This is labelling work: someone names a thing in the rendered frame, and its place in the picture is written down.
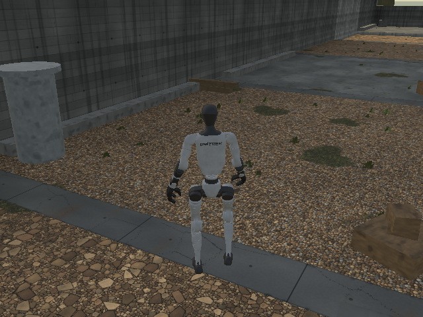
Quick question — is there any right robot forearm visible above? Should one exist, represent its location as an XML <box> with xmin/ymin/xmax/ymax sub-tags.
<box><xmin>235</xmin><ymin>157</ymin><xmax>245</xmax><ymax>177</ymax></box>

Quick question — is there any right robot upper arm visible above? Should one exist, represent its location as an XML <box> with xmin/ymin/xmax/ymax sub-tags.
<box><xmin>224</xmin><ymin>132</ymin><xmax>242</xmax><ymax>168</ymax></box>

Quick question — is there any robot right hand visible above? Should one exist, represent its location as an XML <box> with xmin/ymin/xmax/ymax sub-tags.
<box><xmin>231</xmin><ymin>174</ymin><xmax>246</xmax><ymax>186</ymax></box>

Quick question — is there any left robot forearm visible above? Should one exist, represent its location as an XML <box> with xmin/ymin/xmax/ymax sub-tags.
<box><xmin>169</xmin><ymin>160</ymin><xmax>184</xmax><ymax>189</ymax></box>

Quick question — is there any left robot shin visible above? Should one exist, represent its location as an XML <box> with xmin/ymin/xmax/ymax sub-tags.
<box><xmin>191</xmin><ymin>221</ymin><xmax>202</xmax><ymax>265</ymax></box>

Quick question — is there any robot head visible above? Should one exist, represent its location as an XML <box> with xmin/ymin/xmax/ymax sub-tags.
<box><xmin>199</xmin><ymin>104</ymin><xmax>221</xmax><ymax>136</ymax></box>

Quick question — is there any robot left hand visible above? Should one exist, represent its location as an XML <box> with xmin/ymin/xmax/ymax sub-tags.
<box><xmin>167</xmin><ymin>186</ymin><xmax>181</xmax><ymax>203</ymax></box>

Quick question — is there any left robot upper arm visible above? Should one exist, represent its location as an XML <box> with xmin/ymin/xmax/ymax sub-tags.
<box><xmin>178</xmin><ymin>133</ymin><xmax>197</xmax><ymax>170</ymax></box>

